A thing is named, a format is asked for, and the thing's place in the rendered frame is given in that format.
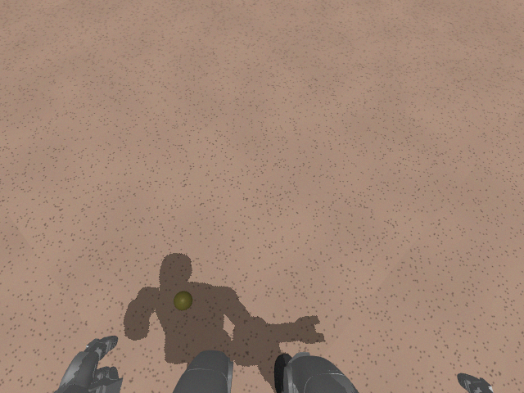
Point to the left robot hand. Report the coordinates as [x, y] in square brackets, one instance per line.
[83, 370]

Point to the ball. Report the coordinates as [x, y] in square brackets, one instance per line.
[183, 300]

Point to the right robot foot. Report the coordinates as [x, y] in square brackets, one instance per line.
[280, 363]

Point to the right robot hand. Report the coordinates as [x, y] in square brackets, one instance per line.
[473, 384]

